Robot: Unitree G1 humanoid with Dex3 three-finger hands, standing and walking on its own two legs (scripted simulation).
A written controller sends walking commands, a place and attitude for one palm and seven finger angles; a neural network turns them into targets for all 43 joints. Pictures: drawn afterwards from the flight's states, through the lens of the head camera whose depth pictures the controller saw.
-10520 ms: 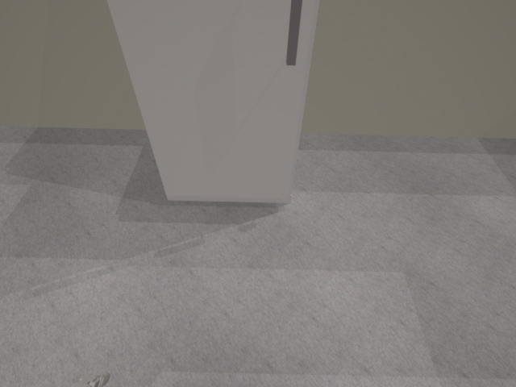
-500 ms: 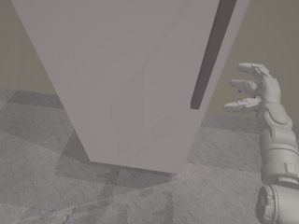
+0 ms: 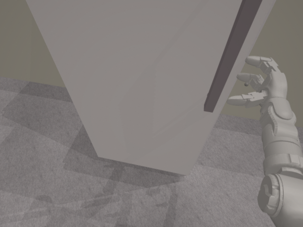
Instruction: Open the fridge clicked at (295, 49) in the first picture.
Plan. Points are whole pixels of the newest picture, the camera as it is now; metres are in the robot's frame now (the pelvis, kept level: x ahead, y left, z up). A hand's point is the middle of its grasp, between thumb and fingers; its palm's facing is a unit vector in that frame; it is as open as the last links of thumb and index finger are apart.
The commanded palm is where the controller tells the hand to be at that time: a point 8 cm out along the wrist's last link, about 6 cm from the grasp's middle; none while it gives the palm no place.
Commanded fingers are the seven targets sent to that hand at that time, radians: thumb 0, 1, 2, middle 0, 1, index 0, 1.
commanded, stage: move the hooked fingers beside the handle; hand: right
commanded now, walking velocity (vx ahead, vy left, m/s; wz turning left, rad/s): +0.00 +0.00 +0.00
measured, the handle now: (232, 41) +0.50 -0.11 +0.25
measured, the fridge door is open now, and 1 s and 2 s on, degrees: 0 0 0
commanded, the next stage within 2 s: feel for the door with the fingertips in 0.54 s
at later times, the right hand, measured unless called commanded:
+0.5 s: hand (248, 89) +0.43 -0.17 +0.17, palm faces +0.09 +1.00 +0.02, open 14.0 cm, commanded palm +0.41 -0.23 +0.17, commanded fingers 0.00 0.50 -0.30 0.30 1.20 0.30 1.20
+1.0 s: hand (237, 85) +0.45 -0.15 +0.16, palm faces +0.07 +1.00 +0.02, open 14.0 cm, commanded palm +0.42 -0.20 +0.16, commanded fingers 0.00 0.50 -0.30 0.30 1.20 0.30 1.20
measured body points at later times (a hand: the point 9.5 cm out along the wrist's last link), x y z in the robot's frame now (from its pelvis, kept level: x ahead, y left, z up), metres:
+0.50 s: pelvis -0.01 +0.01 +0.00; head +0.00 +0.01 +0.45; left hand +0.10 +0.26 -0.11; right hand +0.42 -0.23 +0.17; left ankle -0.04 +0.12 -0.73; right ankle +0.02 -0.12 -0.73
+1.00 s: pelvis -0.01 +0.00 +0.00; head +0.02 +0.00 +0.45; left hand +0.03 +0.26 -0.12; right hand +0.44 -0.21 +0.16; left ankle -0.04 +0.12 -0.73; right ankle +0.02 -0.12 -0.73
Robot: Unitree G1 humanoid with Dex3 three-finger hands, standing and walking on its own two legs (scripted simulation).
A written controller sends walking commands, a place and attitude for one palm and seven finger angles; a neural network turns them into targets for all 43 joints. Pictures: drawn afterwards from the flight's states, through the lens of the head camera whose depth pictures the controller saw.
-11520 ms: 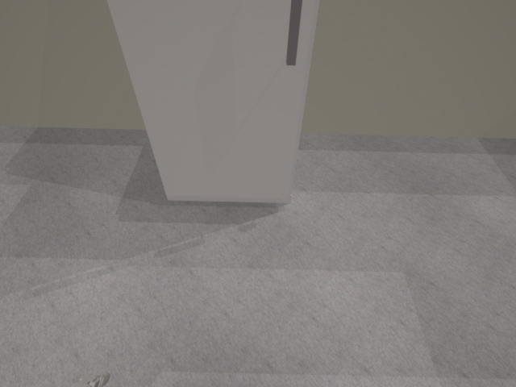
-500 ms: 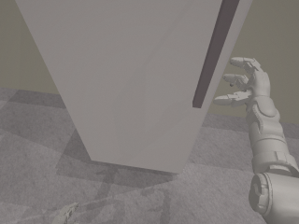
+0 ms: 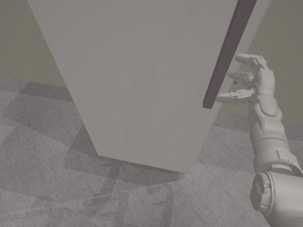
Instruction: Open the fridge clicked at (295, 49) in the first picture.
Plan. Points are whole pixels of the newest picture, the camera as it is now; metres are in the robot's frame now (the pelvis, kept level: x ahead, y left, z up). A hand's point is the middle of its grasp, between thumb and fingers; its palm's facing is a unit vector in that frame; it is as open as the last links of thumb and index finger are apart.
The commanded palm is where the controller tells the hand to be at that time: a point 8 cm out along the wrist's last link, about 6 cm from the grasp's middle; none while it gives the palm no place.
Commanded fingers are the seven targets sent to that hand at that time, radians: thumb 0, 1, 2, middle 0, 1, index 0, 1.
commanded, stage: feel for the door with the fingertips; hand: right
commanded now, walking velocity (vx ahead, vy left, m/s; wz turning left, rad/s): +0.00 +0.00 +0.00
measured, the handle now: (230, 37) +0.51 -0.11 +0.25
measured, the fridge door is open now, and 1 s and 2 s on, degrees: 0 0 0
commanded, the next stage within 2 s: slide the fingers in behind the handle in 0.48 s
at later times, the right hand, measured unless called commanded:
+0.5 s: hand (234, 79) +0.47 -0.14 +0.16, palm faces +0.08 +1.00 +0.01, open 13.9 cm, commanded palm +0.45 -0.19 +0.17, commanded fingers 0.00 0.50 -0.30 0.30 1.20 0.30 1.20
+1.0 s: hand (231, 79) +0.46 -0.14 +0.17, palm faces +0.05 +1.00 +0.02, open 13.9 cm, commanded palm +0.43 -0.19 +0.17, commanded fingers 0.00 0.50 -0.30 0.30 1.20 0.30 1.20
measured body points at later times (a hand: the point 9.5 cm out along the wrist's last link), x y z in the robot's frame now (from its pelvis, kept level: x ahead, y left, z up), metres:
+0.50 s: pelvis +0.00 +0.00 +0.00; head +0.03 +0.01 +0.45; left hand +0.07 +0.26 -0.12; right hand +0.46 -0.20 +0.17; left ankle -0.03 +0.12 -0.73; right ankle +0.03 -0.12 -0.73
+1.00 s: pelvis -0.01 +0.00 +0.00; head +0.02 +0.01 +0.45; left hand +0.04 +0.27 -0.12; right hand +0.46 -0.19 +0.17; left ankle -0.03 +0.12 -0.73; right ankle +0.03 -0.12 -0.73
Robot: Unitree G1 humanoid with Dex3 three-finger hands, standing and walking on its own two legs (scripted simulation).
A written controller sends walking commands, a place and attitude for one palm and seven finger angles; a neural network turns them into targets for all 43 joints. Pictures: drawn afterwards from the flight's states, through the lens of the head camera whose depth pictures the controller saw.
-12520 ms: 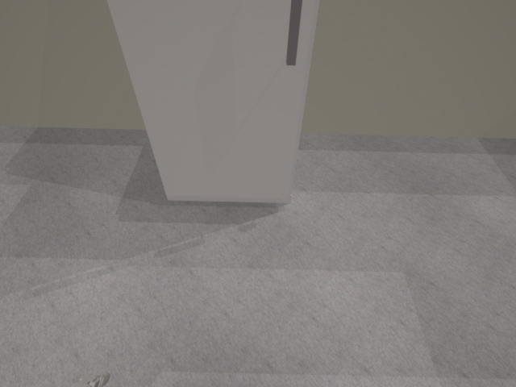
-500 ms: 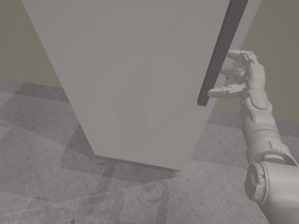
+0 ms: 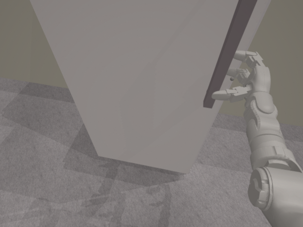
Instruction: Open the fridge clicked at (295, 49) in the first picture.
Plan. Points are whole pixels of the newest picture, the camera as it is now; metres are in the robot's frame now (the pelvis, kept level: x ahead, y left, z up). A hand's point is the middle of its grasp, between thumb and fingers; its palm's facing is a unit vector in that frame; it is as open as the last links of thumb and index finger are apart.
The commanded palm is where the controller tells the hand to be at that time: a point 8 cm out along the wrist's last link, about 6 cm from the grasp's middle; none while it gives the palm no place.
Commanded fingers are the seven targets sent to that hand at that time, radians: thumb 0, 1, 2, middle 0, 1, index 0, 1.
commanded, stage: slide the fingers in behind the handle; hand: right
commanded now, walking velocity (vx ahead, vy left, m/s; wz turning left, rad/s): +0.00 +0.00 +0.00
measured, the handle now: (230, 37) +0.52 -0.11 +0.26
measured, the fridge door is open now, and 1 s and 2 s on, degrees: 0 0 0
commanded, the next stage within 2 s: grip the handle and tug to test in 1.40 s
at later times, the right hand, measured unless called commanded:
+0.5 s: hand (221, 78) +0.47 -0.11 +0.17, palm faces +0.05 +1.00 +0.01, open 14.0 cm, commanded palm +0.44 -0.16 +0.17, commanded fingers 0.00 0.50 -0.30 0.30 1.20 0.30 1.20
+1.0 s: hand (214, 76) +0.48 -0.09 +0.17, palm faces +0.05 +1.00 +0.02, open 13.9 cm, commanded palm +0.45 -0.15 +0.17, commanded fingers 0.00 0.50 -0.30 0.30 1.20 0.30 1.20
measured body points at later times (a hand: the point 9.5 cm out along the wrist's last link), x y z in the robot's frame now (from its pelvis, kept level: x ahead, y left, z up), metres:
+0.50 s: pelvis +0.01 +0.00 +0.00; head +0.03 +0.01 +0.45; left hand +0.09 +0.26 -0.12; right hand +0.46 -0.16 +0.17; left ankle -0.02 +0.12 -0.73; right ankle +0.04 -0.12 -0.73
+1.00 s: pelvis +0.00 +0.01 +0.00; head +0.03 +0.01 +0.45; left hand +0.06 +0.26 -0.12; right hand +0.47 -0.15 +0.17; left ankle -0.02 +0.12 -0.73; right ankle +0.04 -0.12 -0.73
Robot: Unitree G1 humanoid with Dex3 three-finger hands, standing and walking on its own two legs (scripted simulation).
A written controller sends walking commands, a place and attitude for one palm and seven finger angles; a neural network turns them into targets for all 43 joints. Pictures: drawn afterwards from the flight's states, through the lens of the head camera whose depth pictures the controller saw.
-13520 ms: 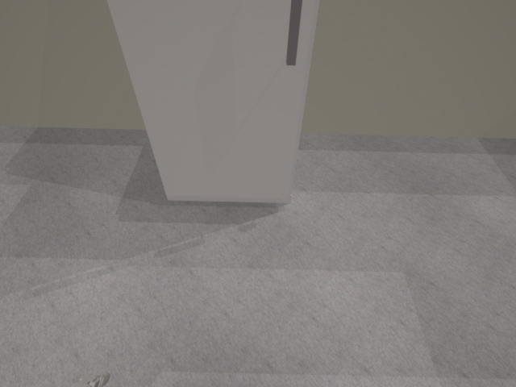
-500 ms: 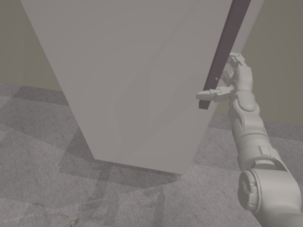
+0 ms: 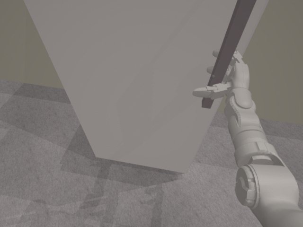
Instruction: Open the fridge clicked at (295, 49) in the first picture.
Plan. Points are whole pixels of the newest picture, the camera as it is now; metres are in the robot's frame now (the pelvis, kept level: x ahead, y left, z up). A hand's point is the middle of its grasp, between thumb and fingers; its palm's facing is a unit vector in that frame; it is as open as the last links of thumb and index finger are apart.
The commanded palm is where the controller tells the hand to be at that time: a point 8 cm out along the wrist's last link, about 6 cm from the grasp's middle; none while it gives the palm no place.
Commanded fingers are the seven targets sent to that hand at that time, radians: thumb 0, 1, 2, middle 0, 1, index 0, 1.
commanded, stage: slide the fingers in behind the handle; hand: right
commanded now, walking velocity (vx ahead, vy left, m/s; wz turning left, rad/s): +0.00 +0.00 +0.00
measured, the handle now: (229, 37) +0.52 -0.11 +0.25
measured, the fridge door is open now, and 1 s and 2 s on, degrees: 0 0 0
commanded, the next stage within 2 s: grip the handle and tug to test in 0.40 s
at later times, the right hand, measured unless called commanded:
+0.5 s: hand (212, 77) +0.47 -0.09 +0.17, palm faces +0.03 +1.00 +0.02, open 14.0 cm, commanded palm +0.44 -0.15 +0.17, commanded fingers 0.00 0.45 -0.32 0.31 1.21 0.31 1.21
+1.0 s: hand (212, 77) +0.46 -0.09 +0.17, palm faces +0.03 +1.00 +0.02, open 8.5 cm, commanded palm +0.44 -0.15 +0.17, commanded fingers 0.00 -0.71 -0.82 0.43 1.37 0.43 1.37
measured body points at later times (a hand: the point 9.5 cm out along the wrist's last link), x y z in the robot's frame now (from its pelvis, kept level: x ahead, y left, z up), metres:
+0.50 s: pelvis +0.00 +0.00 +0.00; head +0.02 +0.01 +0.45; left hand +0.07 +0.25 -0.12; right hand +0.46 -0.14 +0.17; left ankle -0.03 +0.11 -0.73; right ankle +0.03 -0.13 -0.73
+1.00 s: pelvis +0.00 +0.00 +0.00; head +0.02 +0.01 +0.45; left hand +0.07 +0.25 -0.12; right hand +0.46 -0.14 +0.17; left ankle -0.03 +0.11 -0.73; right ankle +0.03 -0.13 -0.73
